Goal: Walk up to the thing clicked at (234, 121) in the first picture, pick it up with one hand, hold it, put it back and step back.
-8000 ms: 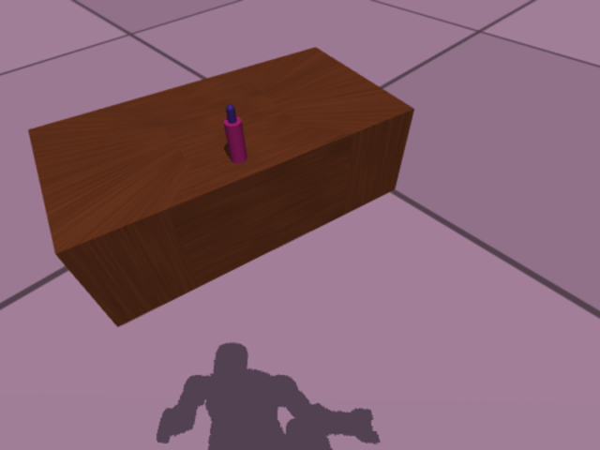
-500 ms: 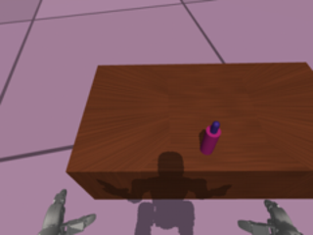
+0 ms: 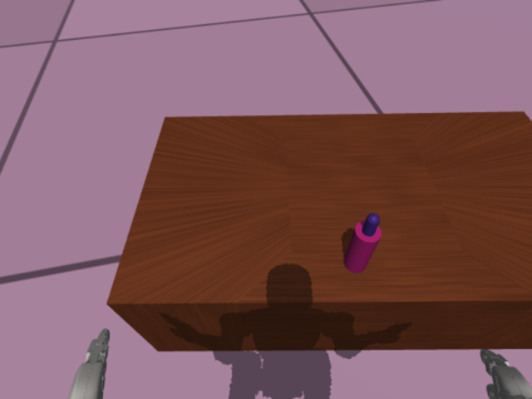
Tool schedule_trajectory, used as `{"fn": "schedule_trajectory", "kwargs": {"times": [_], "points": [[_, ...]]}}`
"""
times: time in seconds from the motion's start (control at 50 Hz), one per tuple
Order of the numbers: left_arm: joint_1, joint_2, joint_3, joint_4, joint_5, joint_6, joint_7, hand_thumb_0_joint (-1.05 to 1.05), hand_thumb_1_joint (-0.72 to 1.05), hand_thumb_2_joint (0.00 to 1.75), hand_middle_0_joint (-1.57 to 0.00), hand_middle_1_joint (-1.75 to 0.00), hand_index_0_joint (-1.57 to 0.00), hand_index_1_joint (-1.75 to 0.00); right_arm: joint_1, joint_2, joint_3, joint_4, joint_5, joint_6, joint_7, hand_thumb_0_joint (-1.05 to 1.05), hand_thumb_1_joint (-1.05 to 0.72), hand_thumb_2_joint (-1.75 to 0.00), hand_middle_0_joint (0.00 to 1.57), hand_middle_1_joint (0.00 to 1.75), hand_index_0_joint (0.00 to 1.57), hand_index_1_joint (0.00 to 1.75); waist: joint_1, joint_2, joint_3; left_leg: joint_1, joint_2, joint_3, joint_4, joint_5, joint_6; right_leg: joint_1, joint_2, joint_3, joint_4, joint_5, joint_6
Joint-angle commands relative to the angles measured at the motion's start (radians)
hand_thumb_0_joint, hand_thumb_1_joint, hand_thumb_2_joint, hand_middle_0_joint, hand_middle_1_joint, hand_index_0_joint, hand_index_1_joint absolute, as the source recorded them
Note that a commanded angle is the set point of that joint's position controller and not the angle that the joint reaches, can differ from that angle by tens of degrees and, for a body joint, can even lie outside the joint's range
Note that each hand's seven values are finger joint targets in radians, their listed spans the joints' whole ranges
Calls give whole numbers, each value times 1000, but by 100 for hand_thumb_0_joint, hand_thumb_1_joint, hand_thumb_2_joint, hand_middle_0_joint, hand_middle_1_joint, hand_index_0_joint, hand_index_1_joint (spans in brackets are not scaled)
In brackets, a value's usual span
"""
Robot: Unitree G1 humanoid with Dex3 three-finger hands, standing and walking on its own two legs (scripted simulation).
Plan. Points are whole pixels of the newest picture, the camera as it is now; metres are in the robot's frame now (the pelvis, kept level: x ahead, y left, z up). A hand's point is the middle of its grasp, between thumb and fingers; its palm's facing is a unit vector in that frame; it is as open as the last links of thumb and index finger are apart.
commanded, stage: go down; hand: right
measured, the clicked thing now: (363, 242) +0.48 -0.20 -0.19
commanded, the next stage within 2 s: none
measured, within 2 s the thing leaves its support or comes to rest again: neither
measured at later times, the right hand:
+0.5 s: hand (481, 393) +0.16 -0.29 -0.08, palm faces +0.11 +0.95 -0.28, open 17.6 cm
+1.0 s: hand (513, 308) +0.26 -0.34 -0.01, palm faces +0.21 +0.96 -0.21, open 17.6 cm
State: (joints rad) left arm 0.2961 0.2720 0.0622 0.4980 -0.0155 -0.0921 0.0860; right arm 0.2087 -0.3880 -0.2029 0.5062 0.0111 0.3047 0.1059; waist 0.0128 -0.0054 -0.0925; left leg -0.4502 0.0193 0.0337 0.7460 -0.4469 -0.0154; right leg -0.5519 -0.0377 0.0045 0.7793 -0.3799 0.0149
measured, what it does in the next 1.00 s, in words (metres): stands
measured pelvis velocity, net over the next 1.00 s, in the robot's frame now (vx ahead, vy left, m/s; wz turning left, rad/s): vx -0.03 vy -0.01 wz -0.01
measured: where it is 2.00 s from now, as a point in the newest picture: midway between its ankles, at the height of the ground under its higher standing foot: outside the picture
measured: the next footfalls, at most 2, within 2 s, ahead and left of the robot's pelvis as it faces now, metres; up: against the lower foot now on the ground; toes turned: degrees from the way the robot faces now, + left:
none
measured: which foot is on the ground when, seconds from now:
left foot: down 0.00-1.00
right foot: down 0.00-1.00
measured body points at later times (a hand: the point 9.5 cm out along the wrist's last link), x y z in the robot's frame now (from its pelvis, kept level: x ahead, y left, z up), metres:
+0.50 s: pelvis +0.00 +0.00 -0.01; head +0.03 -0.02 +0.44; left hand +0.16 +0.25 -0.05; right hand +0.15 -0.34 -0.06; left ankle -0.05 +0.13 -0.71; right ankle +0.00 -0.13 -0.71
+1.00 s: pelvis -0.03 -0.01 -0.02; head +0.01 -0.02 +0.43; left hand +0.12 +0.25 -0.07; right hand +0.24 -0.39 +0.01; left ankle -0.05 +0.13 -0.71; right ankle +0.00 -0.13 -0.71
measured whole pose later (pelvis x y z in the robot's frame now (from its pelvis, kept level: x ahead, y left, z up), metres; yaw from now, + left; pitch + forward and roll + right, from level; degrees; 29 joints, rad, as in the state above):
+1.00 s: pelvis -0.03 -0.01 -0.02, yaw -1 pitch +9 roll +2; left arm 0.36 0.25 0.00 0.38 -0.02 -0.15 0.14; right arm -0.10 -0.56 -0.42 0.52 0.11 0.25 0.28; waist 0.04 -0.01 -0.10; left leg -0.57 0.02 0.05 0.87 -0.47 -0.02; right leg -0.69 -0.04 0.03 0.93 -0.40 0.00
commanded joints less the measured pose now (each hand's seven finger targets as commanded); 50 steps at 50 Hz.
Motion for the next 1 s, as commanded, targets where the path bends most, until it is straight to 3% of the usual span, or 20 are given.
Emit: {"fn": "schedule_trajectory", "kwargs": {"times": [0.0, 0.02, 0.04, 0.1, 0.12, 0.28, 0.3, 0.38, 0.48, 0.52, 0.56, 0.6, 0.66, 0.7, 0.74, 0.78, 0.84, 0.86, 0.92, 0.98], "points": [[13, 141, 45, -167, -6, -43, 14, 0, -55, 5, -6, -5, -5, -6, -46, -243, -93, -194, 2, -10, 13, 0, 61, -3, 2, 6, 3, 6, 1, -66, -121, -30, -23, 12, -84, 328, 16, 150, 24, -18, -65, 302, -25], [-2, 137, 33, -171, -3, -42, 13, 0, -55, 5, -6, -5, -5, -6, -18, -253, -105, -204, 4, -6, 18, 0, 61, -4, 2, 6, 3, 6, -16, -72, -119, -23, -20, 11, -81, 331, 15, 138, 26, -19, -58, 307, -23], [8, 143, 39, -195, -4, -43, 15, 0, -55, 5, -6, -5, -5, -6, -21, -246, -101, -213, 5, -3, 24, 0, 61, -3, 2, 6, 3, 6, -1, -53, -127, -25, -21, 11, -77, 341, 12, 145, 25, -18, -49, 315, -25], [30, 145, 38, -227, -6, -42, 16, 0, -55, 5, -6, -5, -5, -6, 0, -255, -118, -247, 13, 6, 37, 0, 61, -4, 2, 6, 3, 6, -8, -48, -152, -20, -23, 15, -57, 368, 11, 148, 21, -10, -31, 355, -24], [19, 167, 61, -263, -7, -43, 17, 0, -55, 5, -6, -5, -5, -6, 16, -262, -127, -242, 9, 9, 39, 0, 60, -4, 2, 6, 3, 6, -6, -48, -181, -15, -21, 16, -43, 406, 8, 166, 20, -8, -18, 402, -24], [81, 140, 35, -345, -8, -40, 19, 0, -55, 6, -6, -5, -5, -6, 60, -264, -153, -329, 22, 22, 57, 0, 61, -4, 2, 6, 3, 6, -9, -26, -193, -28, -21, 14, -18, 433, 0, 145, 20, -5, 22, 426, -29], [89, 128, 24, -334, -9, -37, 16, 0, -56, 6, -6, -5, -5, -6, 74, -270, -158, -324, 19, 28, 60, 0, 59, -4, 2, 6, 3, 6, -21, -52, -190, -34, -16, 11, -12, 444, 0, 142, 22, -8, 30, 442, -28], [97, 122, 13, -378, -11, -33, 18, 0, -55, 6, -6, -6, -6, -6, 67, -271, -164, -386, 24, 35, 62, 0, 59, -5, 2, 6, 3, 6, -15, -71, -153, -58, -23, 17, -19, 350, 8, 106, 20, -6, 11, 356, -22], [126, 149, 51, -443, -15, -32, 24, 0, -55, 5, -6, -6, -6, -6, 101, -284, -193, -442, 34, 45, 65, 0, 57, -4, 2, 6, 3, 6, -10, -89, -153, -67, -28, 25, -11, 294, 16, 106, 18, 5, -1, 331, -16], [161, 112, 22, -391, -15, -29, 21, 0, -54, 5, -6, -6, -6, -6, 94, -268, -186, -444, 40, 42, 71, 0, 58, -4, 2, 6, 4, 6, -14, -105, -101, -92, -28, 27, -12, 252, 19, 72, 19, 3, -8, 276, -16], [153, 115, 28, -416, -15, -35, 21, 0, -55, 6, -6, -6, -5, -6, 110, -245, -173, -444, 41, 47, 73, 0, 60, -4, 2, 6, 3, 6, -7, -98, -104, -106, -30, 26, -10, 227, 21, 66, 17, 5, -8, 245, -18], [144, 126, 34, -428, -15, -39, 20, 0, -55, 6, -6, -6, -6, -6, 58, -264, -179, -468, 39, 48, 77, 0, 60, -4, 2, 6, 4, 6, 10, -102, -113, -127, -30, 24, -9, 200, 21, 60, 15, 6, -8, 207, -20], [97, 181, 87, -478, -16, -58, 36, 0, -54, 5, -6, -5, -6, -6, -63, -305, -206, -504, 49, 21, 75, 0, 60, -4, 2, 6, 4, 6, 27, -79, -124, -135, -31, 29, -13, 132, 20, 73, 9, 28, -32, 125, -19], [111, 183, 91, -454, -15, -74, 47, 0, -54, 5, -6, -5, -6, -6, -165, -355, -242, -520, 52, -11, 70, 0, 58, -4, 3, 6, 4, 6, 34, -96, -154, -123, -26, 22, -8, 152, 20, 102, 9, 34, -28, 136, -20], [112, 141, 52, -349, -12, -83, 55, 0, -54, 5, -6, -5, -5, -6, -202, -384, -270, -468, 63, -43, 72, 0, 57, -2, 4, 5, 5, 5, 11, -128, -103, -149, -20, 15, -3, 114, 22, 64, 10, 33, -30, 94, -19], [121, 116, 33, -269, -8, -93, 56, 0, -55, 5, -6, -5, -5, -6, -252, -383, -279, -406, 82, -72, 87, 0, 58, -3, 4, 5, 4, 5, 12, -155, -92, -169, -18, 12, 5, 119, 24, 47, 12, 32, -24, 100, -20], [70, 87, -21, -257, -1, -114, 56, 0, -54, 5, -5, -5, -5, -5, -397, -439, -316, -336, 93, -98, 119, 0, 61, -3, 3, 5, 4, 5, 11, -174, -164, -156, -17, 3, 9, 141, 22, 50, 15, 25, -4, 108, -22], [55, 93, -19, -266, -1, -118, 58, 0, -54, 5, -5, -5, -5, -5, -439, -440, -310, -313, 99, -103, 134, 0, 60, -3, 3, 5, 4, 5, 16, -172, -186, -146, -19, 4, 9, 149, 23, 64, 14, 26, -9, 114, -20], [38, 178, 35, -296, -3, -131, 72, 0, -54, 5, -5, -5, -5, -5, -504, -455, -301, -140, 105, -103, 183, 0, 55, -3, 4, 5, 4, 5, 41, -105, -231, -120, -28, 17, -15, 149, 20, 101, 9, 37, -28, 108, -23], [45, 229, 75, -292, -8, -133, 80, 0, -53, 4, -5, -5, -5, -5, -554, -514, -315, -7, 111, -113, 228, 0, 52, -2, 5, 4, 5, 4, 34, -92, -231, -104, -32, 29, -22, 179, 24, 130, 5, 43, -47, 166, -21]]}}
